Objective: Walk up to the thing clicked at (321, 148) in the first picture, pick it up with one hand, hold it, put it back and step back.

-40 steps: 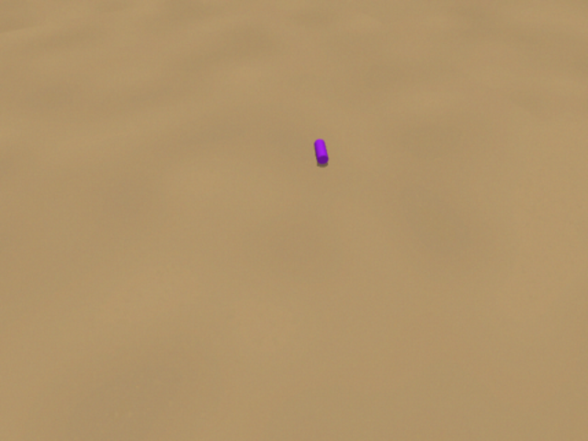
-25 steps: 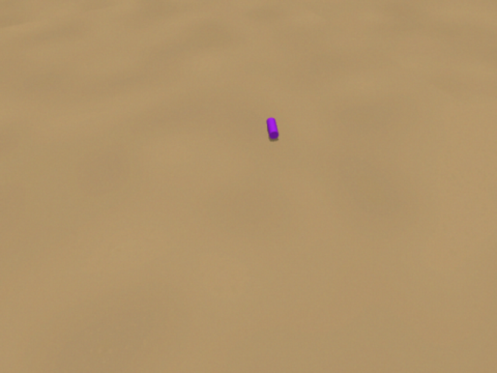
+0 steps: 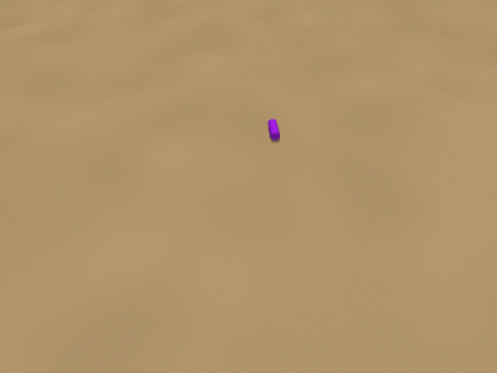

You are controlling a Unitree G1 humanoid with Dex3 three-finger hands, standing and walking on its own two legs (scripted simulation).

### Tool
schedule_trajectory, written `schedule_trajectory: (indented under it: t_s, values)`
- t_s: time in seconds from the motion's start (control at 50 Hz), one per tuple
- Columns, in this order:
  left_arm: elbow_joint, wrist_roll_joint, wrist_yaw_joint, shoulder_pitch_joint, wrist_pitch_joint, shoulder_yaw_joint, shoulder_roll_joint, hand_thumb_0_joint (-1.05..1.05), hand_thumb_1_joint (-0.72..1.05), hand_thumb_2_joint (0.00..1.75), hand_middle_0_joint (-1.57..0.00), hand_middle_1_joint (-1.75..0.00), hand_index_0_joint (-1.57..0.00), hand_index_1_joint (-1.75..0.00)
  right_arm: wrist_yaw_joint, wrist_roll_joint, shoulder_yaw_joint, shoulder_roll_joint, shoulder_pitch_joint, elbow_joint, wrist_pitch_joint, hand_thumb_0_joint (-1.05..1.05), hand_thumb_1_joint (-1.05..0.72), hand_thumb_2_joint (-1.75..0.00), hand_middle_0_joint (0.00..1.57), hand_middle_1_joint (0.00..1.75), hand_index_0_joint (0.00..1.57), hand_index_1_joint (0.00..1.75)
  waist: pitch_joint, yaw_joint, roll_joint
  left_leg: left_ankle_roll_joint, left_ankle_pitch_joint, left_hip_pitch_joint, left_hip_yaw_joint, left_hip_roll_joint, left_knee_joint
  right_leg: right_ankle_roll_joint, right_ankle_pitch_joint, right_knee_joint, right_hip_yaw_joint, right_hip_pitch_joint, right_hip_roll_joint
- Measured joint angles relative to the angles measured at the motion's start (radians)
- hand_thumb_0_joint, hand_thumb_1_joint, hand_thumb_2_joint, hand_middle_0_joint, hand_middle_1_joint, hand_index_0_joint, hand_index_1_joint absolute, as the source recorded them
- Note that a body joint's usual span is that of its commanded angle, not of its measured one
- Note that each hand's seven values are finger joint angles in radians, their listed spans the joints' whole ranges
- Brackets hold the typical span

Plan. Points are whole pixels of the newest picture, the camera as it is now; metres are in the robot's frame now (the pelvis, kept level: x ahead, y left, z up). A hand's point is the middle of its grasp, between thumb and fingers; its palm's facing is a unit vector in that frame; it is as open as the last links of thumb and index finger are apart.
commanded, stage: stand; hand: left
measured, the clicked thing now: (273, 129) +1.56 -0.16 -0.75
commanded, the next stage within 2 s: walk up in 0.32 s
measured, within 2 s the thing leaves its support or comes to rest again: neither
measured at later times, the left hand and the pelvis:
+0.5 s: hand out of the picture +0.10 +0.27 -0.15, palm faces -0.22 -0.90 -0.39, open 7.4 cm; pelvis +0.02 +0.01 -0.01, yaw -11 degrees
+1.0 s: hand (157, 253) +0.39 +0.23 -0.14, palm faces -0.46 -0.75 -0.48, open 7.4 cm; pelvis +0.26 -0.02 -0.03, yaw -31 degrees
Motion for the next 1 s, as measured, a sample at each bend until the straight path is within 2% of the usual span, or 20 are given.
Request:
schedule_trajectory:
  t_s: [0.32, 0.34, 0.38, 0.4, 0.42, 0.44, 0.48, 0.5, 0.56, 0.64, 0.66, 0.68, 0.72, 0.74, 0.78, 0.82, 0.88, 1.0]
  values:
    - [0.003, 0.001, -0.001, 0.004, -0.001, 0.002, 0.001, 0.01, 0.9, 0.89, -0.2, -0.3, -0.2, -0.3, 0.001, 0.0, 0.001, -0.001, 0.005, 0.0, 0.001, 0.0, -0.91, -0.9, 0.2, 0.3, 0.2, 0.3, 0.002, 0.0, -0.002, -0.001, 0.003, 0.002, -0.001, 0.001, -0.007, -0.001, 0.002, -0.006, -0.001, 0.002, 0.001]
    - [-0.016, 0.004, -0.011, 0.019, 0.002, 0.014, 0.003, 0.01, 0.9, 0.89, -0.2, -0.3, -0.2, -0.3, 0.015, -0.009, -0.012, -0.001, 0.006, -0.015, 0.006, 0.0, -0.91, -0.9, 0.2, 0.3, 0.2, 0.3, 0.001, 0.005, -0.004, 0.008, -0.053, -0.013, 0.013, 0.002, 0.027, -0.009, -0.017, 0.017, 0.015, -0.014, 0.004]
    - [-0.059, 0.011, -0.032, 0.074, -0.002, 0.034, 0.006, 0.01, 0.9, 0.89, -0.2, -0.3, -0.2, -0.3, 0.048, -0.027, -0.038, -0.018, 0.004, -0.068, 0.003, 0.0, -0.91, -0.9, 0.2, 0.3, 0.2, 0.3, -0.005, 0.011, -0.001, 0.037, -0.226, -0.05, 0.042, -0.001, 0.13, -0.014, -0.071, 0.084, 0.066, -0.059, 0.015]
    - [-0.068, 0.014, -0.04, 0.101, 0.0, 0.041, 0.006, 0.01, 0.9, 0.89, -0.21, -0.3, -0.21, -0.3, 0.059, -0.031, -0.05, -0.031, 0.003, -0.097, -0.002, 0.0, -0.91, -0.9, 0.2, 0.3, 0.2, 0.3, -0.01, 0.008, 0.005, 0.051, -0.279, -0.061, 0.05, -0.006, 0.16, -0.009, -0.094, 0.115, 0.09, -0.081, 0.02]
    - [-0.069, 0.016, -0.045, 0.121, 0.007, 0.048, 0.008, 0.01, 0.9, 0.89, -0.21, -0.3, -0.21, -0.3, 0.067, -0.033, -0.061, -0.043, 0.003, -0.126, -0.009, 0.0, -0.91, -0.9, 0.2, 0.3, 0.2, 0.3, -0.015, 0.001, 0.009, 0.063, -0.286, -0.063, 0.064, -0.01, 0.165, -0.001, -0.118, 0.149, 0.107, -0.105, 0.02]
    - [-0.064, 0.016, -0.046, 0.134, 0.016, 0.054, 0.009, 0.01, 0.9, 0.89, -0.21, -0.3, -0.21, -0.3, 0.071, -0.034, -0.073, -0.054, 0.003, -0.154, -0.018, 0.0, -0.91, -0.9, 0.2, 0.3, 0.2, 0.3, -0.02, -0.008, 0.018, 0.065, -0.243, -0.063, 0.085, -0.005, 0.153, -0.002, -0.158, 0.218, 0.097, -0.146, 0.017]
    - [-0.065, 0.017, -0.047, 0.141, 0.03, 0.061, 0.012, 0.01, 0.9, 0.89, -0.21, -0.3, -0.21, -0.3, 0.073, -0.036, -0.094, -0.081, 0.008, -0.196, -0.025, 0.0, -0.91, -0.9, 0.2, 0.3, 0.2, 0.3, -0.014, -0.027, 0.054, 0.052, -0.107, -0.047, 0.124, 0.027, 0.122, -0.007, -0.22, 0.382, 0.024, -0.232, 0.002]
    - [-0.071, 0.015, -0.049, 0.141, 0.029, 0.065, 0.021, 0.01, 0.9, 0.89, -0.21, -0.3, -0.21, -0.3, 0.072, -0.039, -0.102, -0.088, 0.014, -0.206, -0.023, 0.0, -0.91, -0.9, 0.2, 0.3, 0.2, 0.3, -0.007, -0.032, 0.059, 0.04, -0.105, -0.031, 0.141, 0.034, 0.116, -0.009, -0.234, 0.436, 0.003, -0.261, -0.013]
    - [-0.103, 0.004, -0.064, 0.145, 0.018, 0.079, 0.062, 0.01, 0.9, 0.89, -0.21, -0.3, -0.21, -0.3, 0.077, -0.046, -0.112, -0.1, 0.048, -0.217, -0.011, 0.0, -0.91, -0.9, 0.2, 0.3, 0.2, 0.3, -0.008, -0.038, 0.055, 0.025, -0.152, 0.034, 0.188, 0.041, 0.096, -0.007, -0.223, 0.481, -0.026, -0.305, -0.066]
    - [-0.142, -0.009, -0.071, 0.166, -0.012, 0.096, 0.113, 0.01, 0.9, 0.89, -0.2, -0.3, -0.21, -0.3, 0.098, -0.053, -0.119, -0.128, 0.076, -0.219, 0.009, 0.0, -0.91, -0.9, 0.2, 0.3, 0.2, 0.3, -0.026, -0.035, 0.065, 0.016, -0.275, 0.083, 0.246, 0.068, 0.198, -0.015, -0.119, 0.372, -0.075, -0.268, -0.119]
    - [-0.15, -0.008, -0.065, 0.171, -0.024, 0.102, 0.125, 0.01, 0.9, 0.89, -0.2, -0.3, -0.21, -0.3, 0.101, -0.057, -0.121, -0.136, 0.079, -0.224, 0.015, 0.0, -0.91, -0.9, 0.2, 0.3, 0.2, 0.3, -0.031, -0.035, 0.077, 0.027, -0.329, 0.066, 0.243, 0.088, 0.28, -0.012, -0.12, 0.371, -0.081, -0.259, -0.111]
    - [-0.159, -0.006, -0.053, 0.169, -0.037, 0.107, 0.127, 0.01, 0.9, 0.89, -0.2, -0.3, -0.21, -0.3, 0.101, -0.06, -0.125, -0.146, 0.079, -0.226, 0.022, 0.0, -0.91, -0.9, 0.2, 0.3, 0.2, 0.3, -0.028, -0.034, 0.105, 0.038, -0.38, 0.021, 0.195, 0.105, 0.408, -0.005, -0.151, 0.415, -0.091, -0.264, -0.09]
    - [-0.189, -0.004, -0.028, 0.175, -0.054, 0.109, 0.119, 0.01, 0.9, 0.89, -0.2, -0.3, -0.2, -0.3, 0.106, -0.058, -0.125, -0.154, 0.073, -0.229, 0.041, 0.01, -0.91, -0.9, 0.2, 0.3, 0.2, 0.3, -0.02, -0.019, 0.136, 0.029, -0.422, -0.099, 0.068, 0.065, 0.661, -0.003, -0.204, 0.466, -0.095, -0.26, -0.061]
    - [-0.196, -0.006, -0.017, 0.184, -0.056, 0.104, 0.108, 0.0, 0.9, 0.89, -0.2, -0.3, -0.2, -0.3, 0.112, -0.056, -0.119, -0.154, 0.066, -0.229, 0.046, 0.01, -0.91, -0.9, 0.2, 0.3, 0.19, 0.3, -0.017, -0.008, 0.146, 0.024, -0.413, -0.153, 0.028, 0.038, 0.74, -0.007, -0.213, 0.456, -0.086, -0.241, -0.049]
    - [-0.198, -0.007, -0.001, 0.211, -0.057, 0.084, 0.081, 0.0, 0.9, 0.89, -0.2, -0.3, -0.2, -0.3, 0.123, -0.046, -0.105, -0.151, 0.042, -0.234, 0.044, 0.01, -0.91, -0.9, 0.19, 0.3, 0.19, 0.3, -0.008, 0.005, 0.164, 0.019, -0.363, -0.259, -0.017, 0.017, 0.82, -0.007, -0.202, 0.39, -0.064, -0.182, -0.025]
    - [-0.195, -0.013, 0.007, 0.239, -0.057, 0.065, 0.059, 0.0, 0.9, 0.89, -0.2, -0.3, -0.2, -0.3, 0.129, -0.038, -0.091, -0.14, 0.024, -0.259, 0.034, 0.01, -0.91, -0.9, 0.19, 0.3, 0.19, 0.3, 0.005, 0.01, 0.168, 0.018, -0.288, -0.351, -0.036, 0.028, 0.808, 0.009, -0.181, 0.31, -0.034, -0.113, -0.016]
    - [-0.191, -0.019, 0.014, 0.281, -0.066, 0.049, 0.037, 0.0, 0.9, 0.89, -0.21, -0.3, -0.21, -0.3, 0.143, -0.042, -0.076, -0.126, 0.01, -0.311, 0.025, 0.01, -0.91, -0.9, 0.2, 0.3, 0.19, 0.3, 0.017, 0.02, 0.156, 0.013, -0.174, -0.454, -0.067, 0.063, 0.704, 0.029, -0.173, 0.222, 0.026, -0.031, -0.019]
    - [-0.204, -0.008, 0.021, 0.321, -0.088, 0.037, 0.033, 0.01, 0.89, 0.89, -0.21, -0.3, -0.21, -0.3, 0.168, -0.051, -0.089, -0.15, -0.005, -0.376, 0.041, 0.0, -0.91, -0.9, 0.2, 0.3, 0.2, 0.3, 0.019, 0.014, 0.15, -0.002, 0.02, -0.547, -0.093, 0.115, 0.512, 0.067, -0.222, 0.142, 0.121, 0.061, -0.041]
